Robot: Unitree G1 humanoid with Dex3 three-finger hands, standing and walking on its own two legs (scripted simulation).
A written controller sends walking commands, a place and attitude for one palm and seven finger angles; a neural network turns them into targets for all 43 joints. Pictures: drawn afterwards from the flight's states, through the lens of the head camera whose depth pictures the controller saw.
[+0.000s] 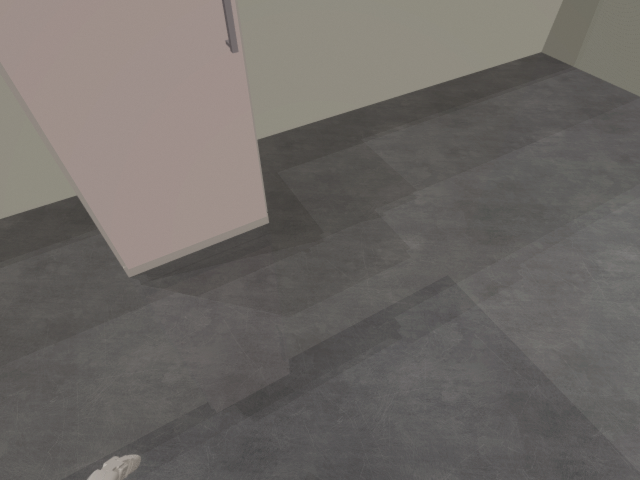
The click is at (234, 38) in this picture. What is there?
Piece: fridge door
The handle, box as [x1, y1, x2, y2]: [222, 0, 238, 52]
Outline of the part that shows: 222,0 229,39 225,40 226,44 232,52 238,51 230,0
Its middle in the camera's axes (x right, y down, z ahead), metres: -0.25 -0.65 +0.92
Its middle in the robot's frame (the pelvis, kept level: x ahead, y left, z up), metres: +1.14 +0.32 +0.22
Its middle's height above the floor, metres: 0.99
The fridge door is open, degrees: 0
